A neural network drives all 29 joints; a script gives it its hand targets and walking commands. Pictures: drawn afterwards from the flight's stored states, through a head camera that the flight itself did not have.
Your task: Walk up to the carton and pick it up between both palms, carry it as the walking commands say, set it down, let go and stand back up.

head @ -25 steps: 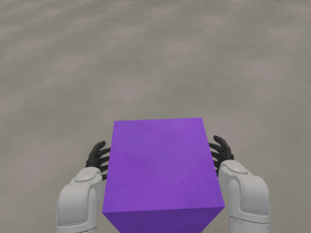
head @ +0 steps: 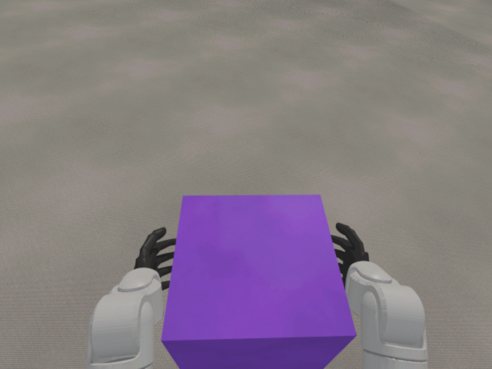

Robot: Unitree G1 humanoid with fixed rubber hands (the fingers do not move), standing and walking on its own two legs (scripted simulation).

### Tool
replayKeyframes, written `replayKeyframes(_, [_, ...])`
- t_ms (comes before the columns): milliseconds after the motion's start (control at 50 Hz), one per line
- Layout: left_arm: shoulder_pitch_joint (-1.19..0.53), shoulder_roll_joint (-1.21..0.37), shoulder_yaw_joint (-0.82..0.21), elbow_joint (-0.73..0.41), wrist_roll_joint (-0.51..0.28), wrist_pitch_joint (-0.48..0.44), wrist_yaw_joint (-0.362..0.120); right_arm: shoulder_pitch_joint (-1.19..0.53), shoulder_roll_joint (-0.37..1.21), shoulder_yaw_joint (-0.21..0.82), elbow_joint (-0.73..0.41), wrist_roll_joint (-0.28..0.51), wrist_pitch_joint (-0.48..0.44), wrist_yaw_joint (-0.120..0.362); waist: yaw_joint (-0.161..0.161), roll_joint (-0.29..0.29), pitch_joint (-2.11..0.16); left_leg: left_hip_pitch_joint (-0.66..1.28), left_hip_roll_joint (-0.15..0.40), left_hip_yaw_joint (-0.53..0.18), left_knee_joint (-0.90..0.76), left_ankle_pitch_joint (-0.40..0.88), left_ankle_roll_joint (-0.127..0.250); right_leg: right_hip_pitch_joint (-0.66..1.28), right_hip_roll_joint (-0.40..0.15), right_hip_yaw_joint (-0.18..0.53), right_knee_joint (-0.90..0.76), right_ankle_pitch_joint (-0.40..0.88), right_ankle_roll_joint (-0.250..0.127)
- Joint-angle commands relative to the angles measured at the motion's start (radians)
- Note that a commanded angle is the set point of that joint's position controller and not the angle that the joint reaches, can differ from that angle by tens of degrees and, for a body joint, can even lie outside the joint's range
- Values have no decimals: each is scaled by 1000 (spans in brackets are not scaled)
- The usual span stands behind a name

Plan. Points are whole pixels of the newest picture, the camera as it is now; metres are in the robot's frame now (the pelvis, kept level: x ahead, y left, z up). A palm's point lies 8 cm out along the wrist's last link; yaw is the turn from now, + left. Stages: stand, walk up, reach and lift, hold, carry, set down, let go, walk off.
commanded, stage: carry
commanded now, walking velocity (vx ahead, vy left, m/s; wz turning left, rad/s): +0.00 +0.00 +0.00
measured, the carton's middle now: (251, 292) +0.26 +0.01 +0.01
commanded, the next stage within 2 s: none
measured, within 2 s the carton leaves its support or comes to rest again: neither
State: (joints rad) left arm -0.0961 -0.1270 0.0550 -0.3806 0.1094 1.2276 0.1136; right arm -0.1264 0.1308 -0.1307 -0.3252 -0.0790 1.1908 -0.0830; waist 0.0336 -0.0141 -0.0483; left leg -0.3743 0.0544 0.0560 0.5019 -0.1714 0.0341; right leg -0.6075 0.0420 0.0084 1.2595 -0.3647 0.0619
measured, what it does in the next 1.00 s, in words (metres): walks backwards: right foot, then left foot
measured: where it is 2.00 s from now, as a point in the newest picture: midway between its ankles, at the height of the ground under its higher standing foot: outside the picture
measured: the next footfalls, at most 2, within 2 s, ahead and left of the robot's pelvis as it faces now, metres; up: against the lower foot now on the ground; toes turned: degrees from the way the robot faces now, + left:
right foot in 0.18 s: -0.13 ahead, -0.11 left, +0.00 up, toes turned -8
left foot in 0.48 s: -0.12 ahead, +0.12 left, +0.00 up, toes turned +3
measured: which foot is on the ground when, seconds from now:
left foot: down 0.00-0.18, up 0.20-0.46, down 0.48-1.00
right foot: up 0.00-0.16, down 0.18-1.00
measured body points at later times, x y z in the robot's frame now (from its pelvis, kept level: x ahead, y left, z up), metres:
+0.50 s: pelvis -0.15 -0.01 +0.00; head -0.16 -0.02 +0.45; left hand +0.13 +0.12 +0.07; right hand +0.12 -0.18 +0.07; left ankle -0.16 +0.12 -0.74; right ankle -0.17 -0.10 -0.74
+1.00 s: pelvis -0.21 +0.01 -0.01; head -0.23 +0.01 +0.44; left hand +0.07 +0.14 +0.05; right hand +0.07 -0.16 +0.05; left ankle -0.16 +0.12 -0.74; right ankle -0.17 -0.10 -0.74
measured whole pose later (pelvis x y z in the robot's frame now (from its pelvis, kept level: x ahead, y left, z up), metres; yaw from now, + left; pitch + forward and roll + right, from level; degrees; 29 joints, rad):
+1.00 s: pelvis -0.21 +0.01 -0.01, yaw -2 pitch +2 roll +0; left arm -0.14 -0.13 0.09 -0.18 0.15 1.13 0.07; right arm -0.18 0.13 -0.16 -0.14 -0.13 1.11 -0.06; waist 0.00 -0.01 -0.11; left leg -0.36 0.03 0.09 0.50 -0.19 0.01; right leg -0.36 -0.03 -0.08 0.52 -0.20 -0.02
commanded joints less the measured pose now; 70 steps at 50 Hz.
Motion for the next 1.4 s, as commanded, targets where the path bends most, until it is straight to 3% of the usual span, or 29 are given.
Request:
replayKeyframes(0, [-527, -865, -718, -77, -427, -28, -250, -382, 842, 679, -65, 356, 7, 272, -40, 209, -304, 219, 193, -221, -184, -25, 86, 74, -15, -63, -260, -110, 0])
replayKeyframes(40, [-545, -880, -716, -70, -438, -25, -254, -408, 840, 680, -57, 352, 15, 270, -55, 238, -345, 286, 221, -264, -202, -22, 113, 138, 3, -95, -514, -219, -26])
replayKeyframes(80, [-478, -882, -692, 7, -423, -11, -258, -373, 821, 674, -23, 332, 23, 269, -63, 278, -353, 276, 229, -287, -213, 37, 100, 241, 18, -116, -695, -130, -48])
replayKeyframes(120, [-460, -878, -674, 34, -401, -18, -262, -368, 827, 677, 37, 321, 32, 275, -51, 203, -351, 186, 170, -222, -234, -63, -13, 447, 8, -142, -997, -2, -71])
replayKeyframes(140, [-459, -891, -677, 39, -409, -25, -267, -390, 833, 699, 17, 337, 23, 278, -53, 115, -364, 95, 125, -155, -190, -67, -67, 568, -60, -71, -1051, -19, -76])
replayKeyframes(160, [-437, -894, -667, 45, -407, -29, -270, -430, 832, 726, -17, 343, 15, 279, -45, -39, -327, -60, 71, -85, -84, -58, -101, 633, -209, 77, -1054, -86, -88])
replayKeyframes(180, [-462, -909, -659, 32, -395, -43, -273, -550, 851, 768, -81, 382, 13, 277, -29, -223, -254, -112, -10, 25, 99, -129, -125, 450, -371, 234, -1025, -85, -189])
replayKeyframes(200, [-529, -938, -660, -3, -394, -48, -275, -628, 900, 786, -102, 401, 14, 280, -28, -179, -180, -113, 22, -3, 243, -148, -102, 296, -426, 176, -1034, 77, -227])
replayKeyframes(240, [-559, -929, -646, -50, -394, -48, -275, -599, 924, 796, -64, 426, 20, 281, -28, -99, -133, -160, -9, -26, 391, -129, -106, 306, -338, 52, -997, 264, -210])
replayKeyframes(280, [-542, -926, -646, -49, -396, -49, -271, -600, 905, 797, -88, 440, 19, 279, -28, -96, -189, -184, -23, -34, 427, -133, -108, 405, -307, 38, -932, 434, -192])
replayKeyframes(320, [-493, -889, -613, -34, -375, -45, -266, -586, 884, 796, -88, 438, 25, 272, -22, -167, -219, -183, -31, -1, 299, -184, -102, 496, -285, 50, -877, 590, -174])
replayKeyframes(380, [-485, -890, -619, -6, -381, -37, -267, -527, 881, 761, -36, 411, 30, 261, -17, -147, -275, -100, -45, 27, 85, -224, -82, 579, -302, 89, -803, 770, -182])
replayKeyframes(400, [-461, -880, -623, -5, -376, -32, -264, -491, 882, 752, -28, 405, 29, 262, -24, -89, -292, -7, -44, 48, -45, -122, -75, 547, -300, 89, -792, 712, -164])
replayKeyframes(440, [-446, -879, -627, 20, -370, -25, -265, -456, 877, 729, 10, 382, 35, 268, -26, -111, -352, 212, 12, 12, -145, 20, -54, 447, -255, 60, -761, 545, -132])
replayKeyframes(500, [-493, -897, -683, -12, -410, -30, -279, -470, 868, 720, -6, 369, 11, 263, -20, 93, -340, 263, 154, -86, -40, 343, -2, 312, -168, -4, -781, 255, -68])
replayKeyframes(620, [-599, -919, -691, -35, -439, -30, -287, -510, 895, 705, -22, 357, 8, 252, -30, 53, -258, 83, 99, -87, -125, -162, -9, 342, -158, -2, -814, 93, -89])
replayKeyframes(680, [-584, -906, -673, -20, -429, -35, -290, -504, 886, 708, -11, 348, 8, 251, -31, -23, -238, 74, 72, -68, -84, -133, -13, 310, -174, 22, -858, 36, -87])
replayKeyframes(720, [-537, -889, -649, 25, -401, -37, -288, -490, 863, 705, -1, 344, 4, 255, -33, 8, -236, 102, 60, -63, -72, -128, -15, 264, -183, 28, -884, -13, -89])
replayKeyframes(860, [-574, -907, -639, 19, -376, -78, -276, -561, 887, 717, -11, 359, -29, 263, -30, 3, -239, 58, 62, -86, -91, -146, -8, 301, -183, 32, -874, -2, -93])
replayKeyframes(900, [-505, -842, -524, 198, -272, -117, -271, -476, 826, 604, 182, 257, -67, 265, -28, 47, -250, 69, 70, -90, -112, -167, -7, 298, -167, 17, -849, 31, -86])
replayKeyframes(940, [-577, -886, -605, 56, -326, -138, -267, -561, 859, 683, 26, 318, -84, 269, -26, 59, -251, 37, 91, -109, -149, -191, -4, 333, -155, 3, -816, 80, -86])
replayKeyframes(960, [-564, -857, -538, 170, -275, -155, -268, -507, 832, 610, 173, 254, -103, 266, -29, 54, -256, 40, 92, -113, -163, -212, -5, 333, -142, -8, -814, 72, -80])
replayKeyframes(1000, [-572, -907, -639, 14, -353, -154, -261, -594, 869, 728, -58, 351, -105, 259, -27, 35, -270, 32, 83, -95, -141, -161, -7, 356, -157, 11, -821, 95, -86])
replayKeyframes(1060, [-493, -817, -519, 201, -253, -174, -258, -437, 801, 588, 201, 230, -125, 257, -29, 27, -277, 82, 84, -93, -117, -80, -5, 334, -165, 13, -824, 123, -90])
replayKeyframes(1080, [-521, -840, -576, 107, -294, -180, -258, -503, 821, 647, 74, 280, -135, 254, -28, 30, -301, 102, 84, -82, -93, -21, -4, 347, -169, 14, -813, 180, -88])
replayKeyframes(1180, [-529, -836, -539, 153, -269, -232, -257, -501, 814, 617, 124, 248, -189, 247, -28, -8, -282, 81, 81, -73, -85, 17, -1, 357, -170, 13, -812, 208, -83])
replayKeyframes(1200, [-525, -857, -614, 41, -328, -213, -252, -511, 835, 700, -12, 305, -172, 238, -28, -29, -300, 130, 78, -57, -63, 40, 0, 336, -177, 18, -821, 212, -89])
replayKeyframes(1320, [-469, -794, -501, 216, -230, -228, -261, -441, 783, 589, 185, 207, -182, 243, -34, -35, -289, 128, 69, -58, -47, 21, -6, 334, -195, 34, -845, 186, -89])
replayKeyframes(1380, [-522, -806, -516, 181, -242, -275, -256, -482, 788, 598, 158, 222, -228, 244, -32, 6, -262, 102, 81, -65, -57, 10, -4, 325, -182, 27, -832, 176, -93])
